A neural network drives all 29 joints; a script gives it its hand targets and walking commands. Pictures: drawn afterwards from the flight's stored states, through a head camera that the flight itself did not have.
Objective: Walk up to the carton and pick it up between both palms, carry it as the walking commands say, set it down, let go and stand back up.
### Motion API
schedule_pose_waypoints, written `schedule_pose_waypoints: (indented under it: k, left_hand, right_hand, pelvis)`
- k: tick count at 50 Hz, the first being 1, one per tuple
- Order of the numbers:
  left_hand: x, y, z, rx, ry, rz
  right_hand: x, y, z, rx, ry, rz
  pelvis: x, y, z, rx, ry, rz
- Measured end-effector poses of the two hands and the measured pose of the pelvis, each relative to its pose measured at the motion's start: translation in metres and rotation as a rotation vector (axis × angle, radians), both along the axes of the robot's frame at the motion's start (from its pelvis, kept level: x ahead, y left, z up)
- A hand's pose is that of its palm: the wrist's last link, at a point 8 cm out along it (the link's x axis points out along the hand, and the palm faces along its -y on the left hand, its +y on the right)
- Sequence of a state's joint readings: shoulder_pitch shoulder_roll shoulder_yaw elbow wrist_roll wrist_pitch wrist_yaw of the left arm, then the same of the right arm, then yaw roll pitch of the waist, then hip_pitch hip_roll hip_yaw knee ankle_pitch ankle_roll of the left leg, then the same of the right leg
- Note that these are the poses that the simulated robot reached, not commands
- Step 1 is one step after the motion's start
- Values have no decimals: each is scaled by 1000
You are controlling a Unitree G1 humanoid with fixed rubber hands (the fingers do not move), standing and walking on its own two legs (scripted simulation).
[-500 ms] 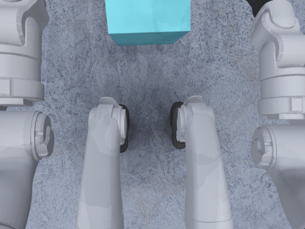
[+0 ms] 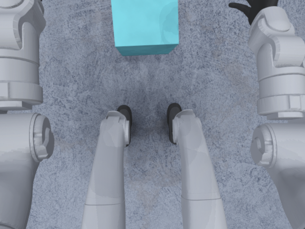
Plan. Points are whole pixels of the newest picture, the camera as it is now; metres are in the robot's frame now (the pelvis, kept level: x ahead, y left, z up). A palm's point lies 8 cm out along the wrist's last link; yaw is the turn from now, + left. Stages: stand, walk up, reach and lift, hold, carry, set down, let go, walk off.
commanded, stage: let go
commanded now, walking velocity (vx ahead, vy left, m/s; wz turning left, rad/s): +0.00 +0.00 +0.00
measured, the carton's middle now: (144, 23) +0.60 +0.01 -0.50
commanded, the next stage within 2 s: stand in 1.32 s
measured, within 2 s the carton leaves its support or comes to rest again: neither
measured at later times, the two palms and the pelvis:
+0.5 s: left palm out of the picture +0.37 +0.23 -0.02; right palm out of the picture +0.33 -0.25 -0.01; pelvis +0.03 +0.01 +0.06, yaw +0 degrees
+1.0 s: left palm out of the picture +0.28 +0.24 +0.06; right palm out of the picture +0.26 -0.26 +0.08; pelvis +0.11 +0.01 +0.13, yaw +0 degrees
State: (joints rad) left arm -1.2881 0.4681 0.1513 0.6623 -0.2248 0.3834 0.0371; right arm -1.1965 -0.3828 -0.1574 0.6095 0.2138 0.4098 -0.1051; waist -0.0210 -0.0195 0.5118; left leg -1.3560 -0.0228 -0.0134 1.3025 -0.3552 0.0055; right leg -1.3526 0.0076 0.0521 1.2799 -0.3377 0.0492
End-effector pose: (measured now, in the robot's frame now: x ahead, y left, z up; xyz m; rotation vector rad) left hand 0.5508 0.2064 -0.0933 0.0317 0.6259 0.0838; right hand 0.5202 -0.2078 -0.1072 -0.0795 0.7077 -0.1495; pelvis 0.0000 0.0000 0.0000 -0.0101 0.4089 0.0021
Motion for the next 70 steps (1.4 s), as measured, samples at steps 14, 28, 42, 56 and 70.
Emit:
schedule_pose_waypoints:
  k: [14,28,42,56,70]
  left_hand:
    - [-90,23,1,86,167,-61]
    - [-195,20,103,45,98,-21]
    - [-256,29,147,65,140,-12]
    - [-256,32,161,54,159,-12]
    - [-248,28,166,57,132,-24]
  right_hand:
    - [-78,-18,33,-59,63,59]
    - [-197,-45,121,-35,106,31]
    - [-258,-49,168,-21,127,0]
    - [-248,-48,191,-33,103,0]
    - [-246,-53,190,-55,127,-31]
  pelvis:
    - [14,6,31,-7,-91,0]
    - [42,5,73,-3,-157,-1]
    - [86,6,119,-4,-347,-4]
    - [126,7,137,-5,-415,-5]
    - [132,6,139,-5,-430,-6]
